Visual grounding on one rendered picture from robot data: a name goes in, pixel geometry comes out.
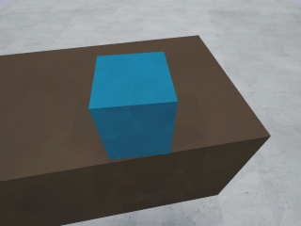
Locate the pedestal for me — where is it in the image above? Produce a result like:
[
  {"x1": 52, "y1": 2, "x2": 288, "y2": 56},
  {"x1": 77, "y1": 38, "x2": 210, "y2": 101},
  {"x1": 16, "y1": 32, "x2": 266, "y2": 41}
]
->
[{"x1": 0, "y1": 35, "x2": 270, "y2": 226}]

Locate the carton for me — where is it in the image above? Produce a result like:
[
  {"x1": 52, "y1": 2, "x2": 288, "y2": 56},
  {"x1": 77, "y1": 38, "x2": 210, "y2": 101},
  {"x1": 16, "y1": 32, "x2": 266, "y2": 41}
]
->
[{"x1": 88, "y1": 52, "x2": 178, "y2": 160}]

